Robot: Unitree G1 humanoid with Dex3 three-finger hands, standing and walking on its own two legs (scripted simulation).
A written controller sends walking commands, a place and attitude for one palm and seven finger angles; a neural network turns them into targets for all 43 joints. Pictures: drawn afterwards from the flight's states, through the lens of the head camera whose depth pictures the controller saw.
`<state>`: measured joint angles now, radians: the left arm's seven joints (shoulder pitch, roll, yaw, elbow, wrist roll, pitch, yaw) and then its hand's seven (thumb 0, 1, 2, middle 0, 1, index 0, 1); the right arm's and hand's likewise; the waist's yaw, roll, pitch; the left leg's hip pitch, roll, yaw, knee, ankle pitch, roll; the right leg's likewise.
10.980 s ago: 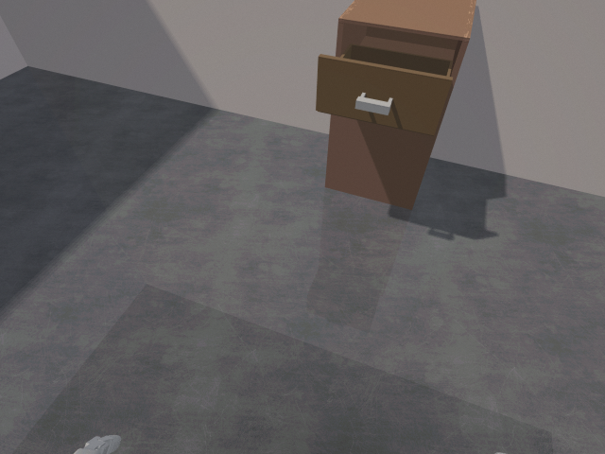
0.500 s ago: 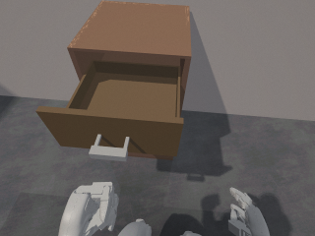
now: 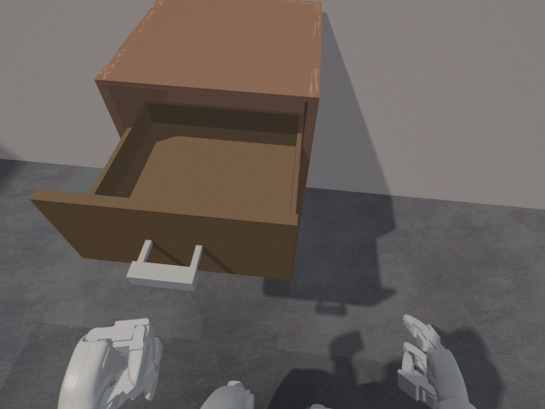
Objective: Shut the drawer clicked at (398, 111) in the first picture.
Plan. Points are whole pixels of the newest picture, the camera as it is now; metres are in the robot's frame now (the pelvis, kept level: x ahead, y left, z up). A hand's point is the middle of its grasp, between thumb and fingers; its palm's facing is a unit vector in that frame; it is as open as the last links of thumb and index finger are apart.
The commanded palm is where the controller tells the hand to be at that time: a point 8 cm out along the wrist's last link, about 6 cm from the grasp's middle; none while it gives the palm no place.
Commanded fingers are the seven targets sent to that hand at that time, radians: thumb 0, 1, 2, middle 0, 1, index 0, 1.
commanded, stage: bring the fist close to the handle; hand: left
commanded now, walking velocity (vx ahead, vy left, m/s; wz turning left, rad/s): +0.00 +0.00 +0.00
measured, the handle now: (168, 262) +0.34 +0.19 -0.01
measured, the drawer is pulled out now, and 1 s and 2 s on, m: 0.29 0.29 0.23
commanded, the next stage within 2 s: push the drawer shut in 1.16 s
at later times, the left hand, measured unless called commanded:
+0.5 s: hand (177, 357) +0.19 +0.14 +0.02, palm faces -0.08 -1.00 +0.01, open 3.3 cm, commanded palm +0.17 +0.20 +0.02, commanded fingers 0.00 0.90 0.90 -1.40 -1.60 -1.40 -1.60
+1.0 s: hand (182, 337) +0.22 +0.14 +0.00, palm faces -0.06 -1.00 -0.01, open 3.3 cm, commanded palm +0.20 +0.19 -0.01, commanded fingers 0.00 0.90 0.90 -1.40 -1.60 -1.40 -1.60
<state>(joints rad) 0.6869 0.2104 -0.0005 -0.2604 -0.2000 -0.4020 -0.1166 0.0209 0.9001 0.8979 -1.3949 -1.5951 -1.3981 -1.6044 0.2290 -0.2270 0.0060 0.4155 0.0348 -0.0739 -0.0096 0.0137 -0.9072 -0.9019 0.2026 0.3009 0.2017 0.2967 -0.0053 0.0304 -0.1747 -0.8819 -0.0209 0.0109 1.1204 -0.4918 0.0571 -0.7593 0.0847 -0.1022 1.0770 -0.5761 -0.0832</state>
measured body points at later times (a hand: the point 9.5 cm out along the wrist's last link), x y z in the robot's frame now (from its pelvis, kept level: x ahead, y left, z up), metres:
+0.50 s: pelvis -0.01 +0.01 -0.03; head +0.07 +0.02 +0.41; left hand +0.19 +0.19 +0.02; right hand +0.18 -0.22 -0.11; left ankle +0.03 +0.08 -0.66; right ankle -0.03 -0.07 -0.66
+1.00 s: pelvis -0.02 +0.02 -0.04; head +0.07 +0.03 +0.40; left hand +0.22 +0.20 +0.00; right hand +0.16 -0.21 -0.13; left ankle +0.03 +0.08 -0.66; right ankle -0.03 -0.07 -0.66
